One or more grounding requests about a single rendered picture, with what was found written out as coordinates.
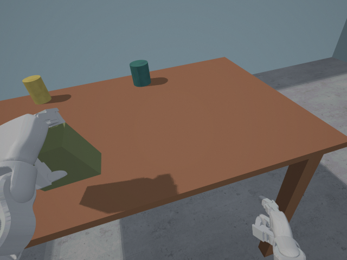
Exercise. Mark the sponge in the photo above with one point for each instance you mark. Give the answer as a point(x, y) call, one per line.
point(66, 150)

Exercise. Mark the robot left forearm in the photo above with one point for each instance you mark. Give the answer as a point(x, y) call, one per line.
point(17, 196)

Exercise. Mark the robot right forearm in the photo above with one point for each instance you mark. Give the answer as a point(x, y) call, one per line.
point(286, 248)

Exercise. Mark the right robot hand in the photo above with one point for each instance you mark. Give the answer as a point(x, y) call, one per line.
point(266, 229)

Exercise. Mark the left robot hand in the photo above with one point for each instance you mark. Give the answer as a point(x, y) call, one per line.
point(22, 138)

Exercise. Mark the table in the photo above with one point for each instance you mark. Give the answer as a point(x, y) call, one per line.
point(194, 128)

